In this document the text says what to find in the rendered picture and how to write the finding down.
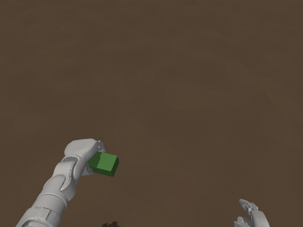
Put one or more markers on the left robot hand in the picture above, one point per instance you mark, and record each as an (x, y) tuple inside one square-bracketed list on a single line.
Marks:
[(86, 148)]

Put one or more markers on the right robot hand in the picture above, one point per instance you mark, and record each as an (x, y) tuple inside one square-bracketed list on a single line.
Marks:
[(257, 218)]

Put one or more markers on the small box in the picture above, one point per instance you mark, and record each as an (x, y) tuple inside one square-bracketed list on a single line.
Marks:
[(103, 163)]

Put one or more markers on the left robot arm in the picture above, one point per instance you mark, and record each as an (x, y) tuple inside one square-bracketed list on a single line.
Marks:
[(53, 200)]

